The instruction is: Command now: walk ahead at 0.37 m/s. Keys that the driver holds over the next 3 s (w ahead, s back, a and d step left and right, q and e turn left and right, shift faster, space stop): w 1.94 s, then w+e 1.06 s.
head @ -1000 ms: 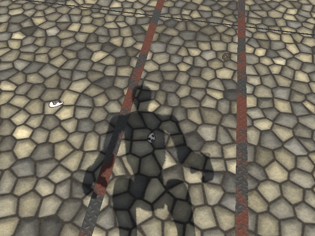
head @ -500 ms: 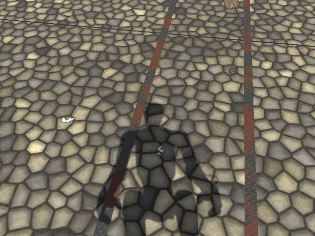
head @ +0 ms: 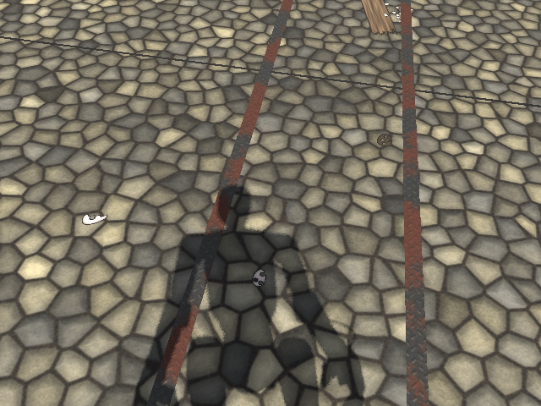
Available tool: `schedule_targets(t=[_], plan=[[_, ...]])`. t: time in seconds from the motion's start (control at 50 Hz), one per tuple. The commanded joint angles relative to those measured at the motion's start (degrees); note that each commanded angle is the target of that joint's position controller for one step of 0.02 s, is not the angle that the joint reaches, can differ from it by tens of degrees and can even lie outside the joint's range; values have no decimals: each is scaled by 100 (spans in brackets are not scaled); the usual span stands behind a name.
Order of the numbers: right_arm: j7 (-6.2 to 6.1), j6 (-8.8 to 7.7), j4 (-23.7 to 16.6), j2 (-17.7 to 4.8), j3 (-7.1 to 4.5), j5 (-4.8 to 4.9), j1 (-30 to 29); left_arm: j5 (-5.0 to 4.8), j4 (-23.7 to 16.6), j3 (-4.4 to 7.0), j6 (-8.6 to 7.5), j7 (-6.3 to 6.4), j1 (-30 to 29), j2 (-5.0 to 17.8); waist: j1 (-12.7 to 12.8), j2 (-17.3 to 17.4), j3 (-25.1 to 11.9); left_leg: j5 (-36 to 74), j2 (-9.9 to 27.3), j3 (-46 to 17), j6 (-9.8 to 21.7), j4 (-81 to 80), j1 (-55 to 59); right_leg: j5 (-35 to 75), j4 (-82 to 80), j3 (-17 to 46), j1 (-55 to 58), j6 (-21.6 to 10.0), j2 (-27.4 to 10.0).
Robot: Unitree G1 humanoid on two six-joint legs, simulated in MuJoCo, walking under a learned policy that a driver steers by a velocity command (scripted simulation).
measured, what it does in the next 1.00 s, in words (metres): walks ahead: right foot, then left foot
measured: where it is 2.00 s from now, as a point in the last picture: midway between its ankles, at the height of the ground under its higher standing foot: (267, 232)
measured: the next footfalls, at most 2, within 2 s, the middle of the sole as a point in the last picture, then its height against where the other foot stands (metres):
right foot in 0.44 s outside the picture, level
left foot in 0.98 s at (237, 348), level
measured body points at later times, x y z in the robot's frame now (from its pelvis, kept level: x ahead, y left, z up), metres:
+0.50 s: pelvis +0.25 -0.02 -0.02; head +0.28 -0.02 +0.43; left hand +0.40 +0.22 -0.14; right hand +0.17 -0.25 -0.17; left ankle +0.04 +0.08 -0.65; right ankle +0.34 -0.07 -0.74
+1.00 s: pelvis +0.53 +0.01 -0.01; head +0.57 +0.01 +0.43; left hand +0.43 +0.23 -0.16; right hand +0.74 -0.20 -0.12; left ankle +0.65 +0.08 -0.74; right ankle +0.35 -0.07 -0.73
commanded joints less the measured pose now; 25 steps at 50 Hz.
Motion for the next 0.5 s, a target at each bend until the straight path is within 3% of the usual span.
schedule_targets(t=[0.02, 0.04, 0.06, 0.12, 0.18, 0.24, 0.32, 0.36, 0.4, 0.42, 0.44, 0.46, 0.48, 0.5], plan=[[-75, -7, 379, -1088, -250, -17, 1705, 140, -828, 36, -212, -98, -1062, 437, -535, 1223, 883, -3279, 2437, -4115, 942, -2443, 1533, -552, 2488, 46, -3495, -287, 45], [-47, -44, 156, -837, -188, 1, 1094, 111, -806, 48, -248, -170, -1113, 459, -235, 698, 1109, -2788, 2157, -3553, 858, -2369, 1174, 67, 2700, 172, -3478, -304, -196], [-28, -109, 50, -715, -157, 27, 809, 77, -711, 25, -293, -223, -983, 359, -87, 549, 1034, -1972, 1854, -2963, 720, -2391, 1097, 514, 2667, 168, -3299, -243, -315], [-59, -250, 119, -427, -58, 63, 960, 142, -613, 34, -269, -288, -942, 301, -4, 526, 687, 338, 1358, -1751, 534, -2271, 1384, 1186, 2574, -124, -3057, -13, -375], [-76, -274, 314, -357, -12, 76, 1438, 123, -820, 2, -196, -274, -1451, 191, -100, 610, 673, 1921, 1266, -1257, 588, -2068, 1573, 1379, 2405, -356, -3349, 151, -341], [-93, -260, 342, -337, 26, 54, 1511, 88, -1170, -71, -183, -266, -2254, 94, -220, 654, 839, 2705, 1155, -949, 616, -2049, 1378, 1633, 1530, -582, -3240, 233, -239], [-123, -265, 411, -455, 14, 41, 1574, 19, -1441, -136, -193, -244, -2734, 76, -267, 809, 911, 3498, 1226, -741, 611, -1995, 1378, 1867, 367, -798, -2500, 26, -40], [-131, -277, 409, -536, -5, 45, 1396, 13, -1434, -90, -220, -186, -2454, 201, -45, 797, 759, 4725, 1316, -607, 531, -1594, 1540, 1769, 80, -836, -1892, -213, 126], [-145, -261, 394, -683, -56, 39, 1221, -1, -1102, 39, -288, -95, -1310, 433, 455, 781, 129, 6081, 1292, -460, 387, -254, 1729, 1543, -125, -826, -699, -444, 419], [-136, -236, 362, -725, -72, 64, 1098, 21, -784, 124, -337, -42, -356, 551, 859, 663, -341, 5693, 1134, -327, 294, 880, 1358, 1780, -518, -772, 453, -563, 397], [-104, -231, 236, -544, -23, 86, 1159, 161, -595, 251, -368, 21, 534, 952, 1094, 235, -933, 3762, 863, -193, 242, 2488, 258, 822, -622, 402, 1809, -784, -672], [-26, -205, 164, 186, 72, 224, 1853, 268, -610, 343, -351, -7, 650, 1402, 581, -1032, -1496, -1079, -244, -81, 20, 4716, -1734, 316, -1260, 3456, 3033, -1589, -2362], [-29, -187, 168, -419, -85, 109, 1477, 4, -618, 334, -300, -76, 241, 1198, 587, -352, -1259, -959, -114, -775, 153, 5200, -2241, -386, -1935, 4077, 2527, -1629, -2181], [-14, -200, -43, -499, -129, 77, 894, -57, -734, 235, -319, -84, -442, 832, 320, -184, -302, -346, 235, -714, 193, 5036, -2481, -446, -2067, 3063, 1628, -1432, -2022]])
Over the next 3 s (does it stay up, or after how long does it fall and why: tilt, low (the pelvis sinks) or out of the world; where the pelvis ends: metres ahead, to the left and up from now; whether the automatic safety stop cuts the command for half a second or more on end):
stays up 1.56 -0.14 0.01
